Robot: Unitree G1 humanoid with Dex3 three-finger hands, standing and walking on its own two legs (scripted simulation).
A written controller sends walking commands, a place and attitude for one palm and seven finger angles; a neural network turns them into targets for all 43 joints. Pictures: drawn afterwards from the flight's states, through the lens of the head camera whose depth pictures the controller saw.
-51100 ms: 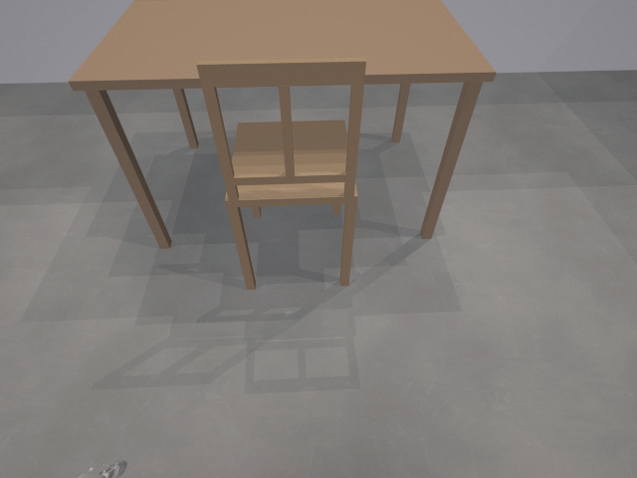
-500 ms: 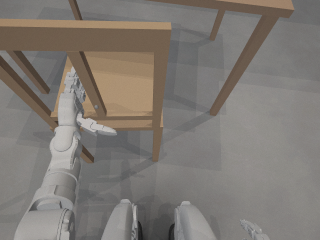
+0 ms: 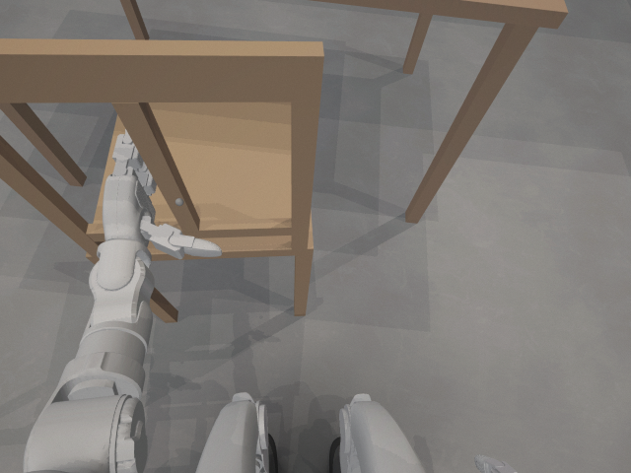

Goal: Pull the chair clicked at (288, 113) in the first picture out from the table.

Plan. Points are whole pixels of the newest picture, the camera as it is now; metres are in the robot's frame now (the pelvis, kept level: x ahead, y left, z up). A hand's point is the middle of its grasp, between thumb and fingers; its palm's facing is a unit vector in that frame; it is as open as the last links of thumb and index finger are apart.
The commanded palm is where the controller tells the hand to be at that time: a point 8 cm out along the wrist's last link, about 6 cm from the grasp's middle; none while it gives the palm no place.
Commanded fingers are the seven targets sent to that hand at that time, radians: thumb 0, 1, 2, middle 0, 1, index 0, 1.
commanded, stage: push the fingers through the gap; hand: left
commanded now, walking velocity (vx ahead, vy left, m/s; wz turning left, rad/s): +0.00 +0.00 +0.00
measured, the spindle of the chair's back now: (167, 176) +0.48 +0.18 +0.03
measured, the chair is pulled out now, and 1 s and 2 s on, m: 0.16 0.16 0.19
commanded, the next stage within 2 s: hook a spindle and tug to test in 0.06 s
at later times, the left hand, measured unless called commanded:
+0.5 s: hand (186, 200) +0.45 +0.15 +0.03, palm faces +0.03 -1.00 -0.03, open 15.6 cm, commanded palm +0.42 +0.20 +0.03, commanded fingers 0.00 -0.33 0.37 -0.38 -1.07 -0.38 -1.07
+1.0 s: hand (183, 198) +0.45 +0.15 +0.03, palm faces +0.06 -1.00 -0.02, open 6.3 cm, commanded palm +0.42 +0.19 +0.03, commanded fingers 0.00 0.90 0.90 -0.50 -1.45 -0.50 -1.45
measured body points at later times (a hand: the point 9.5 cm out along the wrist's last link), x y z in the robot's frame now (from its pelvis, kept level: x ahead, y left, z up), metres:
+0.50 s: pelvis +0.00 +0.00 +0.00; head +0.13 +0.01 +0.43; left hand +0.44 +0.20 +0.03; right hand +0.08 -0.26 -0.12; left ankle +0.04 +0.09 -0.62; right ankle +0.01 -0.10 -0.62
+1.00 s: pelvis +0.00 +0.00 +0.00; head +0.14 +0.02 +0.43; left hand +0.44 +0.21 +0.03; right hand +0.08 -0.26 -0.12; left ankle +0.04 +0.09 -0.62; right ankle +0.01 -0.10 -0.62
